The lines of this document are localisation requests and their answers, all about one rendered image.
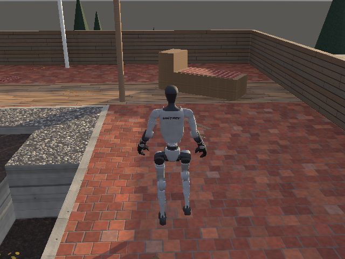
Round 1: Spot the right robot forearm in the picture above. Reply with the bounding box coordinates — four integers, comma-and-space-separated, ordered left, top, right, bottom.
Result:
194, 130, 205, 149

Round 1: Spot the left robot hand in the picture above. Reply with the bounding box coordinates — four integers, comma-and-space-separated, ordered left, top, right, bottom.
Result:
137, 144, 149, 155

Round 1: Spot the left robot thigh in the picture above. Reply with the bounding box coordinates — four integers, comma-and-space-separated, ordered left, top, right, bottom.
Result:
154, 151, 166, 191

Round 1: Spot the left robot upper arm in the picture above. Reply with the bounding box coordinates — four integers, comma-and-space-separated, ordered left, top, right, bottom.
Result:
145, 109, 161, 138

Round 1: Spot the right robot upper arm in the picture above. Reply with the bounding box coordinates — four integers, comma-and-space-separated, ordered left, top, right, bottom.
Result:
183, 108, 199, 138

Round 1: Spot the humanoid robot head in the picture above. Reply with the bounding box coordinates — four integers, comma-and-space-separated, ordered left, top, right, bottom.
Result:
163, 85, 181, 111

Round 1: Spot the right robot hand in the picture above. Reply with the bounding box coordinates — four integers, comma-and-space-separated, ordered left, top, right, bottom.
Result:
195, 146, 207, 158

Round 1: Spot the left robot forearm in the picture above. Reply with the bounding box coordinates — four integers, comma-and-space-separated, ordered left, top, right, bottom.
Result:
139, 130, 150, 147

